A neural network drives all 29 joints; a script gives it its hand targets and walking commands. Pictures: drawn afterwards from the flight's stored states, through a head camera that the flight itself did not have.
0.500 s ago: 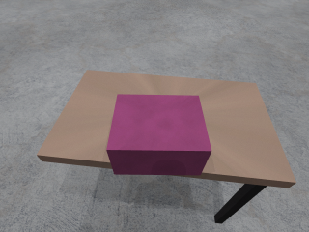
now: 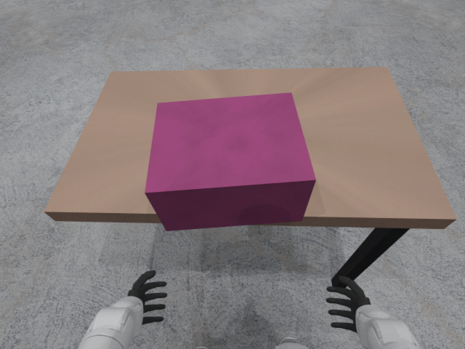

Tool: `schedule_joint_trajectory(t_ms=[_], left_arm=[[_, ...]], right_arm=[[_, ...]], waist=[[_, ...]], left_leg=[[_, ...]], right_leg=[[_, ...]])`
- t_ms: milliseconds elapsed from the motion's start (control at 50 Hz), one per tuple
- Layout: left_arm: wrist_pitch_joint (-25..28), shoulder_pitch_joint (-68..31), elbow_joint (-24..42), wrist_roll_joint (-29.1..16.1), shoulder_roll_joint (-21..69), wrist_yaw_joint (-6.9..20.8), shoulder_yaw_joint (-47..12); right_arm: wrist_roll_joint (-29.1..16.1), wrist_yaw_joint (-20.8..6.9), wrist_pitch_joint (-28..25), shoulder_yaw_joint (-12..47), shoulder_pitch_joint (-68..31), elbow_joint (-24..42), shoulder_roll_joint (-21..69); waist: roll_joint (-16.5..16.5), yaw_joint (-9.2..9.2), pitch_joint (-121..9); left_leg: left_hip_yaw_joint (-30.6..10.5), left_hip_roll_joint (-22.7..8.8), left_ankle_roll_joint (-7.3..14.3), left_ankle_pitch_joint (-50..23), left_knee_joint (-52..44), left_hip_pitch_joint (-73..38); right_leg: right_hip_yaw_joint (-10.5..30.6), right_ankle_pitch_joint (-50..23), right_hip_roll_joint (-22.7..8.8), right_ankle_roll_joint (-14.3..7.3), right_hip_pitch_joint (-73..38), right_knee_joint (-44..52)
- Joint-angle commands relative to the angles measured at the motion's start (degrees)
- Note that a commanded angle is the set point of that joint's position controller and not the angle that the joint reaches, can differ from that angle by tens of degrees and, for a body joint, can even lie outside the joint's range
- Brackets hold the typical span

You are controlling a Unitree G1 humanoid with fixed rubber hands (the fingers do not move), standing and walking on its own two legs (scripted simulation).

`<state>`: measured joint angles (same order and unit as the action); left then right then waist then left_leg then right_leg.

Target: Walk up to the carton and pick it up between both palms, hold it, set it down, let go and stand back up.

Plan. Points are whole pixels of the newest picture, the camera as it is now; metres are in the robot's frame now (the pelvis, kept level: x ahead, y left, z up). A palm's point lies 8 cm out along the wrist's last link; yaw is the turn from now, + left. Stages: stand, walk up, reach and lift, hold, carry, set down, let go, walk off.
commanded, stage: reach and lift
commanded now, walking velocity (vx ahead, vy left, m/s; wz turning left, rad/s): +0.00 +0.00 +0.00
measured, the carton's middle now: (229, 161) +0.47 +0.03 +0.02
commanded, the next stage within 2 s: none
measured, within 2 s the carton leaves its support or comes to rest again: neither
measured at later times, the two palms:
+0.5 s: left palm (115, 325) +0.18 +0.22 -0.05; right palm (371, 333) +0.18 -0.20 -0.06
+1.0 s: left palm out of the picture +0.13 +0.23 -0.04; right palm out of the picture +0.15 -0.20 -0.05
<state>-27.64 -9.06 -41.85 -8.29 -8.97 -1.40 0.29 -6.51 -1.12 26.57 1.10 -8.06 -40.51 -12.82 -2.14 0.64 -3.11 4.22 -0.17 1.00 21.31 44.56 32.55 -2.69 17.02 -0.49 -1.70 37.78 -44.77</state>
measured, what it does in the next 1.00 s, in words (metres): stands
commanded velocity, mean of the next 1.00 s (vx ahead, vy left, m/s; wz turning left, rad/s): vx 0.00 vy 0.00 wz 0.00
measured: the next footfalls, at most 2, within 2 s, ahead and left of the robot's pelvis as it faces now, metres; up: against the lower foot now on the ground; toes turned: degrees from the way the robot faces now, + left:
none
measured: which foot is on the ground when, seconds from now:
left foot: down 0.00-1.00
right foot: down 0.00-1.00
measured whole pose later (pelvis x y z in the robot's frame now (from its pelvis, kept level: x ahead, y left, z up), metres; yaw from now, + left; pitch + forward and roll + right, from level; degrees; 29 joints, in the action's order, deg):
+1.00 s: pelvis -0.01 +0.00 +0.03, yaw +2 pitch -2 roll +0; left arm -6.5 14.1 -27.0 -5.9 -11.8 1.9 1.1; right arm -5.7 4.8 8.6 2.9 15.6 -22.3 -9.0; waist -0.9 0.3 2.1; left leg 0.1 0.7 0.7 16.0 30.9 12.7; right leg -3.2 11.2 0.7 -2.1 16.2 -29.5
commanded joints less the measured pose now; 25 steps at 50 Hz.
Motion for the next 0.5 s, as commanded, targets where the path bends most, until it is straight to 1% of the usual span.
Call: schedule_joint_trajectory(t_ms=[0,20,40,60,80,120,140,160,200,220,240,260,280,300,340,400,420,440,480], left_arm=[[-0.8,20.6,4.9,6.0,-7.2,0.0,3.8],[0.1,18.7,6.9,7.0,-8.4,-0.4,4.5],[1.0,16.0,9.4,8.0,-9.7,-0.6,5.6],[2.1,12.1,12.1,8.4,-10.2,-0.4,6.2],[3.1,7.6,15.0,8.7,-10.5,-0.3,6.7],[5.3,0.2,20.3,8.8,-10.6,0.2,6.9],[6.3,-2.4,22.2,8.5,-10.6,0.5,6.8],[7.3,-4.3,24.1,7.7,-10.2,0.8,6.5],[8.2,-5.1,24.2,5.8,-8.9,1.0,5.0],[8.3,-4.3,24.4,4.5,-8.4,1.0,4.2],[7.9,-3.6,23.1,3.2,-7.7,1.2,3.3],[7.5,-1.6,22.5,2.5,-7.3,1.2,2.7],[7.0,0.4,21.9,2.1,-7.0,1.1,2.4],[6.2,2.6,20.5,1.5,-6.6,1.2,1.7],[4.8,5.8,18.8,0.5,-6.3,1.5,1.5],[3.8,10.3,17.0,1.4,-7.4,1.8,1.8],[4.0,11.6,17.0,1.8,-7.7,1.9,2.3],[4.2,12.0,18.0,2.4,-8.1,1.9,2.6],[5.1,12.5,19.6,3.3,-8.6,2.0,3.3]], right_arm=[[5.5,0.6,1.1,-2.0,17.9,4.7,-5.8],[6.2,1.0,0.6,-2.9,16.9,5.4,-5.8],[6.9,1.6,-0.2,-3.5,15.4,7.5,-5.6],[7.3,1.9,-1.2,-3.7,12.2,9.7,-5.3],[7.0,2.1,-2.2,-3.8,8.3,12.9,-5.1],[5.6,2.2,-4.2,-3.4,2.6,16.9,-3.9],[4.5,2.2,-5.2,-3.1,0.3,19.1,-3.4],[3.5,2.2,-6.2,-2.7,-1.4,21.3,-3.1],[1.6,2.2,-7.2,-1.8,-2.3,21.4,-2.6],[0.5,2.3,-7.3,-1.0,-2.0,21.9,-2.1],[-0.5,2.4,-7.2,-0.3,-2.0,21.9,-2.0],[-1.0,2.5,-6.7,-0.1,-0.3,21.5,-1.8],[-1.1,2.6,-6.3,0.2,1.3,21.5,-1.9],[-1.4,2.6,-5.5,0.7,2.4,21.0,-1.9],[-0.9,2.6,-4.2,0.4,4.9,20.9,-2.6],[1.0,2.7,-3.0,-0.7,9.8,19.9,-3.3],[1.9,2.7,-2.9,-0.9,11.1,20.0,-3.3],[2.7,2.8,-3.1,-1.6,12.6,20.2,-3.5],[3.5,3.0,-3.5,-2.1,13.7,21.1,-3.1]], waist=[[7.6,0.3,-13.2],[7.4,-0.03,-10.2],[8.1,-0.14,-8.5],[8.8,-0.23,-6.3],[8.1,-0.32,-4.8],[5.5,-0.48,-4.9],[4.2,-0.19,-6.6],[2.2,-0.19,-9.4],[-0.4,0.02,-14.1],[-0.4,0.47,-16.4],[-0.8,0.6,-17.4],[-1.4,1.08,-18.4],[-1.7,1.18,-18.8],[-1.6,1.3,-17.8],[0.0,1.01,-15.2],[2.1,0.39,-9.6],[3.3,0.48,-7.4],[3.8,0.12,-5.4],[4.6,0.0,-1.8]], left_leg=[[-5.6,3.7,-0.5,-27.3,-17.0,-10.4],[-5.3,3.7,-0.5,-26.1,-18.8,-10.5],[-5.2,3.5,-0.3,-24.8,-19.4,-10.7],[-4.9,3.2,-0.1,-20.3,-20.4,-10.8],[-4.8,2.8,0.2,-17.4,-20.0,-9.7],[-4.5,1.9,0.6,-13.1,-18.4,-8.5],[-4.4,1.5,0.8,-10.7,-17.3,-8.1],[-4.1,1.0,0.9,-8.6,-16.2,-7.7],[-4.0,0.2,1.1,-5.6,-14.7,-6.8],[-4.0,-0.1,1.2,-5.0,-14.0,-6.5],[-4.2,-0.4,1.3,-4.7,-13.7,-5.9],[-4.3,-0.6,1.3,-4.9,-13.7,-5.3],[-4.5,-0.7,1.2,-5.6,-13.8,-4.9],[-4.8,-0.9,1.2,-6.2,-14.5,-4.7],[-5.3,-0.7,1.0,-6.4,-15.9,-4.5],[-5.6,-0.2,0.7,-7.7,-19.0,-6.3],[-5.7,0.0,0.6,-8.1,-20.0,-7.0],[-5.8,0.0,0.6,-8.1,-21.2,-7.8],[-5.9,0.0,0.6,-7.7,-23.0,-9.7]], right_leg=[[5.4,-33.1,2.4,3.4,-32.3,13.1],[5.1,-32.7,2.3,3.6,-33.4,14.6],[5.3,-32.6,1.9,3.5,-33.2,15.9],[5.7,-29.1,1.2,3.3,-32.0,17.5],[6.2,-26.8,0.3,3.0,-30.9,17.5],[6.4,-21.7,-0.6,2.5,-28.1,16.1],[6.9,-17.9,-1.1,2.1,-27.4,15.7],[7.0,-14.2,-1.4,1.7,-27.5,14.7],[6.9,-7.7,-1.7,1.0,-27.3,13.2],[7.1,-5.5,-2.0,0.7,-27.8,12.8],[7.1,-4.4,-1.9,0.6,-27.8,12.3],[6.8,-3.9,-1.8,0.4,-28.5,12.0],[6.6,-4.2,-1.6,0.4,-29.2,11.7],[6.3,-4.6,-1.1,0.5,-29.8,11.7],[5.6,-3.9,-0.7,0.8,-30.6,12.9],[5.8,-4.0,-0.3,1.2,-33.1,16.5],[5.8,-4.1,-0.3,1.4,-33.6,17.7],[5.6,-4.3,0.0,1.4,-34.5,18.8],[5.6,-4.0,-0.1,1.6,-35.4,20.7]])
